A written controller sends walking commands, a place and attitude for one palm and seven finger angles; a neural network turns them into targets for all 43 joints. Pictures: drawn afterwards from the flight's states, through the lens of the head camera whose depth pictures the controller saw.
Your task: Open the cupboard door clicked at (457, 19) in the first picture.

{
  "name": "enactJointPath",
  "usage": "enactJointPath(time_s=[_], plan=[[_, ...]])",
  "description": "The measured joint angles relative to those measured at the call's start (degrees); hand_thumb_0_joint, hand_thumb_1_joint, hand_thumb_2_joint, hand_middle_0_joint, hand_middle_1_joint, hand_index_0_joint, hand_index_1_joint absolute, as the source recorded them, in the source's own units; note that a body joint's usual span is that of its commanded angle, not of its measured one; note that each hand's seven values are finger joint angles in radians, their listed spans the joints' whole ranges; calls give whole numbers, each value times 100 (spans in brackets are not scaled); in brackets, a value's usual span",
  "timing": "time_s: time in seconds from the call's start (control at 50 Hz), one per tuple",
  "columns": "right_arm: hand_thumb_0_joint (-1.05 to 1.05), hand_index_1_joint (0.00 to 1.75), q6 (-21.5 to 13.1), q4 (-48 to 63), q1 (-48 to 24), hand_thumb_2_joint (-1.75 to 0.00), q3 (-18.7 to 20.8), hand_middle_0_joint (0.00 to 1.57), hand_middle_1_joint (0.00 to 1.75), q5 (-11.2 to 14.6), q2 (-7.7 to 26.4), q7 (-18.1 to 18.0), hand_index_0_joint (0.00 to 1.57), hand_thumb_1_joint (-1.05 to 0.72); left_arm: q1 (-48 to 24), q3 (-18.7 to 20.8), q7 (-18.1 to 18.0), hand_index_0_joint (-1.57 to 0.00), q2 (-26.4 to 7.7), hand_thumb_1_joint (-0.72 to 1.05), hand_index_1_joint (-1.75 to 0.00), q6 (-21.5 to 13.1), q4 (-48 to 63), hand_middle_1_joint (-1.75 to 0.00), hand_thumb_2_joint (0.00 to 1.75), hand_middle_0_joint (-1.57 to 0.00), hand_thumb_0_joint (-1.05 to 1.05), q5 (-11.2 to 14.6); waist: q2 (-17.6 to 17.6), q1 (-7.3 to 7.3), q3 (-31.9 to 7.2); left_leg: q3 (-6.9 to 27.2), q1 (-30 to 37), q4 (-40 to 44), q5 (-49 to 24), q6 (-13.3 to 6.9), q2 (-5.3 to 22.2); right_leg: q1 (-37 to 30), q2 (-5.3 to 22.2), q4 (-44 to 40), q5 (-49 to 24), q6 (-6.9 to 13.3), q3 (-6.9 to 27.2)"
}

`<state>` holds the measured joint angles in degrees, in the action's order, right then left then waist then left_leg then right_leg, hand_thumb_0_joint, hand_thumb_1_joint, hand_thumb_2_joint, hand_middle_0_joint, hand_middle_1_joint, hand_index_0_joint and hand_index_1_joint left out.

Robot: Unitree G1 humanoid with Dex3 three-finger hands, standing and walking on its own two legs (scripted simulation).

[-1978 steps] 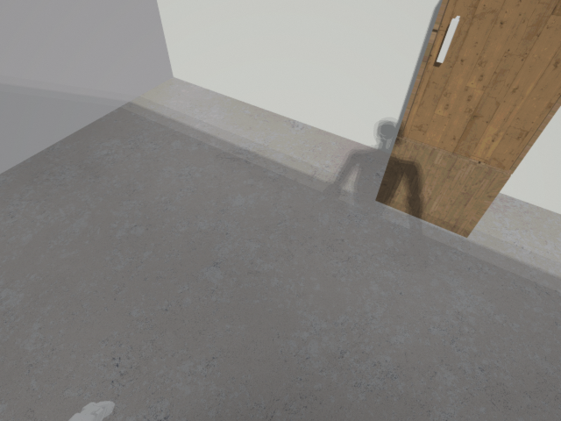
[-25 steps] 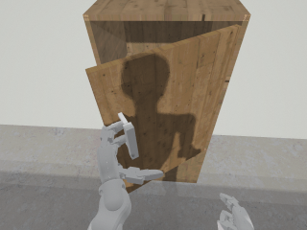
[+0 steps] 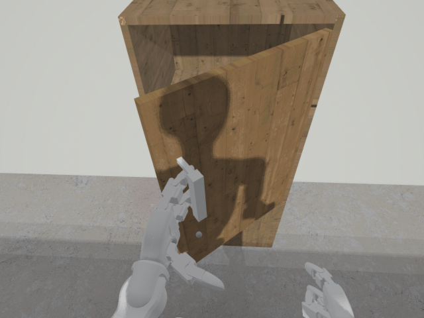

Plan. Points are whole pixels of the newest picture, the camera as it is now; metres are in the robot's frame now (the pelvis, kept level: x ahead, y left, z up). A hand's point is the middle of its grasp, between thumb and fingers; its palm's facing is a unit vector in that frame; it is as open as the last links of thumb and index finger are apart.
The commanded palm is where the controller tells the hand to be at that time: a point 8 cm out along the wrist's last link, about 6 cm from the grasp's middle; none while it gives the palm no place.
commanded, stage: slide the hand sideways off the handle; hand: left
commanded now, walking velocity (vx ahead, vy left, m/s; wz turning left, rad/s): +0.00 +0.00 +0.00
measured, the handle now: (191, 190) +0.33 +0.06 +0.09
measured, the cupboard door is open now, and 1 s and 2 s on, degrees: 39 38 38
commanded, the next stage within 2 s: draw the hand back to the body in 0.94 s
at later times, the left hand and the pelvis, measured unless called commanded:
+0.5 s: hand (174, 242) +0.22 +0.07 +0.09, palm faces -0.07 -1.00 -0.01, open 16.2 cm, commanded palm +0.19 +0.14 +0.09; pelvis +0.01 -0.01 -0.01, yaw +0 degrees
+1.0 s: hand (137, 261) +0.19 +0.13 +0.09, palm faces -0.03 -1.00 -0.02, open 16.3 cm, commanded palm +0.17 +0.18 +0.09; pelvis +0.02 -0.01 -0.02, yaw +1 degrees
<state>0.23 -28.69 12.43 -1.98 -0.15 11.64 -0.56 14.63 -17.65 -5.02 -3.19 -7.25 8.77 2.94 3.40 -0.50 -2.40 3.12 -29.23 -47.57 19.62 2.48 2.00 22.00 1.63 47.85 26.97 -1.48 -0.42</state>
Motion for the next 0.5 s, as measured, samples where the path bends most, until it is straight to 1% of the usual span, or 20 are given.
enactJointPath(time_s=[0.04, 0.1, 0.14, 0.2, 0.26, 0.36, 0.5], plan=[[1, 30, -46, 16, -11, -90, -3, 21, 30, -10, -4, -4, 20, -91, 55, 41, -125, -12, 121, -50, -31, 20, 37, -31, 30, -15, -1, 8, -19, 4, 13, -26, -21, 0, -11, -5, -4, 47, 7, 34, -1, -5, 27], [1, 30, -75, 62, 5, -90, -9, 20, 30, -43, -46, 24, 20, -91, 140, 123, -307, -13, 206, -50, -30, 19, 129, -30, 30, -15, -1, -125, -75, 26, -6, -50, -68, -5, -20, 3, 0, 126, 6, 89, 10, 4, 53], [1, 30, -85, 100, 25, -90, -20, 20, 30, -59, -73, 48, 20, -91, 210, 178, -350, -13, 175, -50, -30, -14, 223, -30, 30, -15, -1, -218, -105, 32, -29, -48, -108, -28, -11, 12, 8, 174, -3, 128, 27, 15, 53], [1, 30, -98, 135, 49, -90, -37, 21, 30, -63, -92, 62, 20, -91, 325, 238, -250, -14, 42, -50, -30, -68, 348, -30, 30, -15, -1, -272, -125, 38, -52, -32, -146, -70, 19, 28, 27, 209, -24, 169, 58, 35, 40], [1, 30, -114, 166, 78, -90, -49, 21, 30, -46, -83, 39, 20, -91, 495, 341, -76, -14, -67, -50, -30, -69, 481, -30, 30, -15, -1, -186, -113, 43, -75, -18, -156, -98, 55, 42, 47, 213, -46, 185, 86, 52, 29], [1, 30, -188, 196, 113, -90, -49, 21, 30, -22, -32, -39, 20, -90, 774, 545, 190, -15, -216, -50, -30, -40, 681, -31, 30, -17, -1, 26, -81, 57, -94, 4, -168, -122, 104, 59, 60, 215, -60, 200, 137, 70, 7], [1, 30, -344, 214, 154, -90, 0, 21, 30, 7, 11, -100, 20, -90, 1161, 846, 543, -17, -358, -50, -32, -164, 943, -32, 30, -19, -1, 244, -104, 75, -146, 25, -262, -187, 191, 96, 80, 310, -81, 279, 234, 107, -12]])
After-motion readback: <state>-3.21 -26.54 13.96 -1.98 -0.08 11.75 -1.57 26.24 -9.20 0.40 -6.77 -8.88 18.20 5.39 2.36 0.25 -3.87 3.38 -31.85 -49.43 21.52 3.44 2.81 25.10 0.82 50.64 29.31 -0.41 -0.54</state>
